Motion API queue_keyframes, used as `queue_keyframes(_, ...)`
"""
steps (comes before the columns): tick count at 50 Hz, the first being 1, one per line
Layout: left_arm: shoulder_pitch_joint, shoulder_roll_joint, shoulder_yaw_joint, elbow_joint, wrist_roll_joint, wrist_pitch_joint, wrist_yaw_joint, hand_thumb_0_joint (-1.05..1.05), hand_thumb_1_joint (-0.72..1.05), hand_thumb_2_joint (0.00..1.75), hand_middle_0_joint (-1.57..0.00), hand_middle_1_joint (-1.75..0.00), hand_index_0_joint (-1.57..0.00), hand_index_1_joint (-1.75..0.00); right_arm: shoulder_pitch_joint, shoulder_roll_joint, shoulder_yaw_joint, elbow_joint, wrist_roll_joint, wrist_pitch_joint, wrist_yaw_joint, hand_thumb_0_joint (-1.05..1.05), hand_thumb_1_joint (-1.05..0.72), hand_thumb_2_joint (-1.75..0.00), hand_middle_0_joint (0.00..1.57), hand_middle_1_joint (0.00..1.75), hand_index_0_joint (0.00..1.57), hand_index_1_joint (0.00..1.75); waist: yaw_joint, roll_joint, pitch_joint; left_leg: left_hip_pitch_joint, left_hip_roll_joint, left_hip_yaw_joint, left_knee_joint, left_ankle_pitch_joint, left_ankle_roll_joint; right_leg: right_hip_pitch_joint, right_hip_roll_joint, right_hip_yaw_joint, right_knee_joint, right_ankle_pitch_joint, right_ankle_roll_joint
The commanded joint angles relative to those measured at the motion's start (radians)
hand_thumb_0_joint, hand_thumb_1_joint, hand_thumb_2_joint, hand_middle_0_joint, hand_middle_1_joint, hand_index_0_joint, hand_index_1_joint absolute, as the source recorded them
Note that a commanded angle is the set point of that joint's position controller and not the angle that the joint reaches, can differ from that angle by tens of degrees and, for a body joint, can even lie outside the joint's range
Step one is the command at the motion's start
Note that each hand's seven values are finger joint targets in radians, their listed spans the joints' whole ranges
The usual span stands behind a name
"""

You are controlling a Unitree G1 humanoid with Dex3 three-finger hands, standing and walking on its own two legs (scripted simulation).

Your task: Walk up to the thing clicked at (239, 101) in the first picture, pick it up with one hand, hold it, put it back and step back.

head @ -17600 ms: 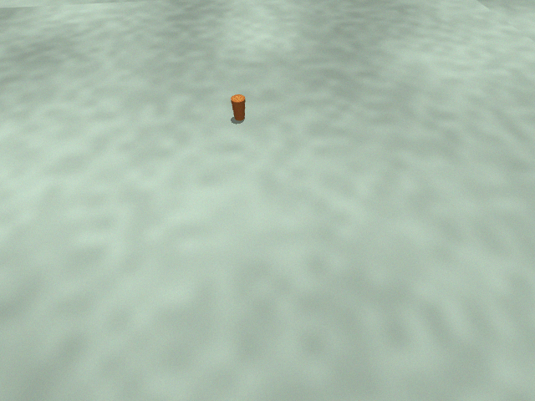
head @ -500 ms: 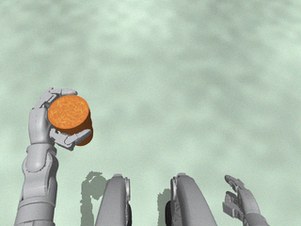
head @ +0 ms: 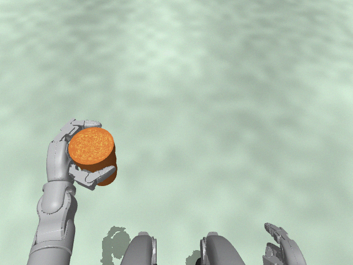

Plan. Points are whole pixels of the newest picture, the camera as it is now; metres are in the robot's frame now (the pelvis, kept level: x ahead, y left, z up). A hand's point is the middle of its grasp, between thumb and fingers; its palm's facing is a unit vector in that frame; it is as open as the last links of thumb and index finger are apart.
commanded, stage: lift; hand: left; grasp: from the side
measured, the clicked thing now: (98, 161) +0.34 +0.18 +0.01
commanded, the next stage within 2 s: hold in 0.72 s
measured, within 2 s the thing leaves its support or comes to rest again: neither
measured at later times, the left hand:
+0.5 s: hand (97, 140) +0.35 +0.17 +0.08, palm faces +0.07 -1.00 -0.01, open 11.3 cm
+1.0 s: hand (99, 130) +0.36 +0.16 +0.10, palm faces +0.06 -1.00 +0.00, open 11.3 cm
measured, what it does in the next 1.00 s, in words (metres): rises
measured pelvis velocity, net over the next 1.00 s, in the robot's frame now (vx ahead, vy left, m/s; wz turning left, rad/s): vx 0.03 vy -0.01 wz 0.00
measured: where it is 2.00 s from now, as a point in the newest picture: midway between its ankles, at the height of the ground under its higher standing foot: outside the picture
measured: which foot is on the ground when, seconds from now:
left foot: down 0.00-1.00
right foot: down 0.00-1.00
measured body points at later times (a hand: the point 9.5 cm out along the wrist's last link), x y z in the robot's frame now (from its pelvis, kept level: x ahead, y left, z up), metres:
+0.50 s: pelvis +0.02 -0.01 +0.04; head +0.08 +0.00 +0.48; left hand +0.34 +0.22 +0.08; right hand +0.15 -0.25 -0.07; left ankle +0.03 +0.11 -0.64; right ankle +0.03 -0.12 -0.64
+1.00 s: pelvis +0.03 -0.01 +0.05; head +0.08 -0.01 +0.50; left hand +0.35 +0.21 +0.11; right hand +0.16 -0.26 -0.06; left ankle +0.03 +0.11 -0.64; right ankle +0.03 -0.12 -0.64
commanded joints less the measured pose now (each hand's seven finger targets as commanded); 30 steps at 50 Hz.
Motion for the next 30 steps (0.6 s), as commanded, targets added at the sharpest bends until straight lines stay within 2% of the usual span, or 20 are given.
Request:
queue_keyframes(1,-0.239,0.142,0.034,-0.248,-0.01,-0.076,-0.001,0.0,0.02,1.22,-1.26,-1.39,-1.28,-1.39,0.018,-0.144,-0.062,-0.109,-0.003,-0.038,-0.018,0.0,-0.91,-0.9,0.2,0.3,0.2,0.3,-0.001,0.028,-0.331,0.296,-0.019,-0.025,-0.219,0.262,0.005,0.238,0.017,0.032,-0.208,0.294,-0.009)
queue_keyframes(3,-0.212,0.111,0.022,-0.192,-0.014,-0.065,0.001,0.0,0.03,1.24,-1.27,-1.41,-1.28,-1.41,0.021,-0.137,-0.058,-0.105,-0.004,-0.039,-0.015,0.0,-0.91,-0.9,0.2,0.3,0.2,0.3,-0.01,0.015,-0.303,0.293,-0.02,-0.025,-0.24,0.252,0.006,0.254,0.019,0.03,-0.233,0.286,-0.008)
queue_keyframes(4,-0.214,0.124,0.04,-0.201,-0.014,-0.065,0.005,0.0,0.06,1.25,-1.26,-1.4,-1.28,-1.41,0.016,-0.136,-0.059,-0.107,-0.003,-0.038,-0.014,0.0,-0.91,-0.9,0.2,0.3,0.2,0.3,-0.003,0.005,-0.281,0.286,-0.02,-0.021,-0.252,0.237,0.008,0.27,0.017,0.034,-0.249,0.278,-0.006)
queue_keyframes(5,-0.196,0.112,0.024,-0.151,-0.009,-0.058,0.003,0.0,0.05,1.25,-1.27,-1.41,-1.29,-1.42,0.012,-0.139,-0.06,-0.103,-0.002,-0.038,-0.016,0.0,-0.91,-0.9,0.2,0.3,0.2,0.3,-0.01,-0.006,-0.262,0.295,-0.018,-0.018,-0.261,0.234,0.008,0.267,0.017,0.036,-0.257,0.276,-0.005)
queue_keyframes(7,-0.253,0.144,0.038,-0.217,0.0,-0.068,0.007,0.0,0.03,1.25,-1.27,-1.41,-1.29,-1.42,0.008,-0.139,-0.063,-0.107,-0.004,-0.036,-0.014,0.0,-0.91,-0.9,0.2,0.3,0.2,0.3,-0.005,0.024,-0.269,0.314,-0.018,-0.016,-0.278,0.241,0.007,0.287,0.014,0.039,-0.27,0.281,-0.007)
queue_keyframes(8,-0.229,0.134,0.028,-0.199,0.003,-0.067,0.006,0.0,0.0,1.25,-1.28,-1.42,-1.29,-1.42,0.005,-0.136,-0.061,-0.107,-0.004,-0.037,-0.013,0.0,-0.91,-0.9,0.2,0.3,0.2,0.3,-0.003,0.024,-0.253,0.318,-0.018,-0.019,-0.288,0.235,0.006,0.286,0.015,0.035,-0.275,0.271,-0.008)
queue_keyframes(10,-0.211,0.118,0.033,-0.168,-0.006,-0.069,0.001,0.0,0.03,1.25,-1.26,-1.41,-1.28,-1.41,0.011,-0.133,-0.059,-0.106,-0.004,-0.035,-0.011,0.0,-0.91,-0.9,0.2,0.3,0.2,0.3,-0.002,0.021,-0.252,0.342,-0.016,-0.023,-0.306,0.246,0.003,0.295,0.019,0.027,-0.277,0.274,-0.011)
queue_keyframes(12,-0.247,0.131,0.04,-0.203,-0.007,-0.08,0.002,0.0,0.06,1.26,-1.26,-1.41,-1.27,-1.41,0.009,-0.133,-0.062,-0.107,-0.006,-0.036,-0.012,0.0,-0.91,-0.9,0.2,0.3,0.2,0.3,0.001,0.029,-0.259,0.356,-0.019,-0.014,-0.314,0.249,0.005,0.32,0.014,0.036,-0.298,0.286,-0.009)
queue_keyframes(17,-0.215,0.094,0.014,-0.148,-0.01,-0.074,-0.006,0.0,0.07,1.25,-1.23,-1.39,-1.25,-1.39,0.009,-0.131,-0.059,-0.107,-0.009,-0.035,-0.012,0.0,-0.9,-0.9,0.2,0.3,0.2,0.3,-0.009,0.007,-0.25,0.379,-0.021,-0.006,-0.332,0.281,0.006,0.359,0.016,0.038,-0.324,0.327,-0.006)
queue_keyframes(18,-0.269,0.117,0.025,-0.211,-0.011,-0.084,-0.005,0.0,0.07,1.26,-1.24,-1.39,-1.25,-1.4,0.012,-0.133,-0.061,-0.104,-0.009,-0.035,-0.012,0.0,-0.91,-0.9,0.2,0.3,0.2,0.3,-0.005,0.02,-0.268,0.386,-0.021,-0.004,-0.332,0.288,0.007,0.368,0.013,0.043,-0.326,0.337,-0.005)
queue_keyframes(19,-0.245,0.113,0.021,-0.173,-0.007,-0.085,-0.008,0.0,0.05,1.25,-1.23,-1.4,-1.25,-1.4,0.005,-0.136,-0.062,-0.106,-0.009,-0.034,-0.012,0.0,-0.91,-0.9,0.2,0.3,0.2,0.3,-0.008,0.027,-0.237,0.395,-0.021,-0.005,-0.342,0.28,0.006,0.358,0.015,0.039,-0.331,0.324,-0.007)
queue_keyframes(21,-0.249,0.111,0.02,-0.171,-0.005,-0.089,-0.008,0.0,0.05,1.25,-1.23,-1.39,-1.25,-1.4,0.01,-0.132,-0.06,-0.108,-0.011,-0.032,-0.01,0.0,-0.91,-0.9,0.2,0.3,0.2,0.3,-0.005,0.008,-0.257,0.398,-0.022,-0.004,-0.346,0.293,0.007,0.395,0.014,0.04,-0.338,0.339,-0.005)
queue_keyframes(22,-0.266,0.135,0.036,-0.214,-0.006,-0.096,-0.005,0.0,0.06,1.25,-1.23,-1.39,-1.25,-1.4,0.011,-0.13,-0.059,-0.101,-0.011,-0.031,-0.011,0.0,-0.91,-0.9,0.2,0.3,0.2,0.3,0.009,0.036,-0.28,0.418,-0.022,-0.001,-0.348,0.315,0.004,0.412,0.013,0.042,-0.336,0.358,-0.006)
queue_keyframes(23,-0.231,0.097,0.018,-0.148,-0.008,-0.089,-0.006,0.0,0.05,1.26,-1.24,-1.4,-1.25,-1.41,0.011,-0.131,-0.059,-0.103,-0.012,-0.028,-0.012,0.0,-0.91,-0.9,0.2,0.3,0.2,0.3,-0.005,0.004,-0.264,0.421,-0.022,-0.001,-0.35,0.324,0.006,0.407,0.016,0.042,-0.342,0.372,-0.005)
queue_keyframes(24,-0.248,0.093,0.015,-0.194,-0.017,-0.094,-0.01,0.0,0.07,1.27,-1.24,-1.41,-1.25,-1.41,0.005,-0.13,-0.057,-0.112,-0.011,-0.028,-0.011,0.0,-0.9,-0.9,0.2,0.3,0.2,0.3,-0.001,0.012,-0.261,0.431,-0.022,-0.004,-0.358,0.332,0.005,0.413,0.018,0.038,-0.343,0.374,-0.006)
queue_keyframes(25,-0.276,0.115,0.032,-0.209,-0.019,-0.098,-0.007,0.0,0.07,1.27,-1.24,-1.41,-1.26,-1.41,0.016,-0.134,-0.059,-0.1,-0.012,-0.027,-0.01,0.0,-0.91,-0.9,0.2,0.3,0.2,0.3,-0.002,0.03,-0.28,0.443,-0.022,0.0,-0.354,0.347,0.004,0.422,0.017,0.041,-0.343,0.388,-0.007)
queue_keyframes(27,-0.257,0.111,0.018,-0.18,-0.01,-0.093,-0.01,0.0,0.08,1.26,-1.24,-1.4,-1.25,-1.4,0.013,-0.132,-0.059,-0.099,-0.014,-0.022,-0.011,0.0,-0.9,-0.9,0.2,0.3,0.2,0.3,-0.007,0.026,-0.248,0.446,-0.024,0.002,-0.356,0.363,0.005,0.418,0.018,0.041,-0.353,0.407,-0.005)
queue_keyframes(28,-0.25,0.111,0.024,-0.167,-0.008,-0.088,-0.007,0.0,0.1,1.28,-1.24,-1.4,-1.26,-1.41,0.024,-0.131,-0.06,-0.093,-0.014,-0.02,-0.011,0.0,-0.9,-0.9,0.2,0.3,0.2,0.3,-0.005,0.007,-0.266,0.449,-0.022,0.004,-0.359,0.372,0.007,0.441,0.017,0.044,-0.356,0.425,-0.003)
queue_keyframes(29,-0.243,0.093,0.007,-0.144,-0.008,-0.085,-0.011,0.0,0.1,1.27,-1.25,-1.41,-1.27,-1.42,0.019,-0.131,-0.058,-0.093,-0.012,-0.019,-0.013,0.0,-0.9,-0.9,0.2,0.3,0.2,0.3,-0.014,-0.006,-0.229,0.436,-0.022,0.004,-0.363,0.367,0.009,0.429,0.017,0.043,-0.364,0.425,-0.002)
queue_keyframes(30,-0.254,0.094,0.013,-0.153,-0.011,-0.087,-0.011,0.0,0.08,1.28,-1.25,-1.41,-1.26,-1.42,0.013,-0.132,-0.059,-0.099,-0.011,-0.017,-0.011,0.0,-0.9,-0.9,0.2,0.3,0.2,0.3,-0.01,-0.003,-0.209,0.433,-0.023,0.005,-0.37,0.353,0.009,0.426,0.015,0.045,-0.371,0.414,-0.001)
